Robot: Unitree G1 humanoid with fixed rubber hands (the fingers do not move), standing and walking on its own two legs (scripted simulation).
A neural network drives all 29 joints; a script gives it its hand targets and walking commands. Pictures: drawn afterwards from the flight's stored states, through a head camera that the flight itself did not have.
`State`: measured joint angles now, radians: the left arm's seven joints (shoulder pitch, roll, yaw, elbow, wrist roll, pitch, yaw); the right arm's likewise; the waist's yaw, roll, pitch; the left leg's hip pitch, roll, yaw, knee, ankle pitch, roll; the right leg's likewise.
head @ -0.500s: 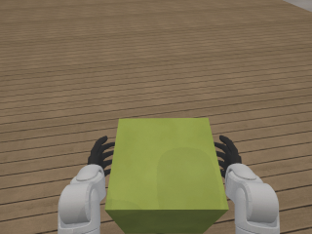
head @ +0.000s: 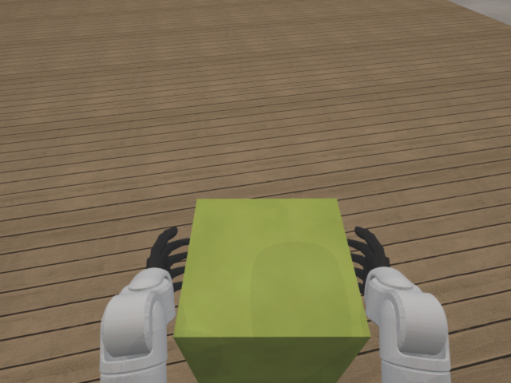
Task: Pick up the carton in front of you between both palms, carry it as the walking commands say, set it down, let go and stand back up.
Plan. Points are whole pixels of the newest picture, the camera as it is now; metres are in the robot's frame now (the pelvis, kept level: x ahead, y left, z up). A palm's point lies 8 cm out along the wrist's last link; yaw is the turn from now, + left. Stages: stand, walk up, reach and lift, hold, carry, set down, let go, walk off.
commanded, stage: carry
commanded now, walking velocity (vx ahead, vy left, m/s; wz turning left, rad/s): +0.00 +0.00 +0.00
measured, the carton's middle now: (266, 299) +0.27 +0.00 +0.01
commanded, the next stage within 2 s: hold in 1.76 s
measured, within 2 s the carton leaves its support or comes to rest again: neither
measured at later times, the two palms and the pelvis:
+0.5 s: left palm (164, 316) +0.22 +0.14 +0.07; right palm (388, 315) +0.22 -0.16 +0.07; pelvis -0.03 -0.01 +0.00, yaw +0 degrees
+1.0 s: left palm (174, 327) +0.22 +0.13 +0.03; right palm (386, 328) +0.22 -0.17 +0.03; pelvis -0.07 -0.01 +0.00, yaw -1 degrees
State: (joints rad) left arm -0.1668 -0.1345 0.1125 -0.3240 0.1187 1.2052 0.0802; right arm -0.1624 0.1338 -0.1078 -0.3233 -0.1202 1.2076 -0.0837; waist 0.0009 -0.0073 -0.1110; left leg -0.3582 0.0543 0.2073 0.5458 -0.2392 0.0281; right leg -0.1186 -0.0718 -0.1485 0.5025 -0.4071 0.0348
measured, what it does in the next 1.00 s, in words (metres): shifts its weight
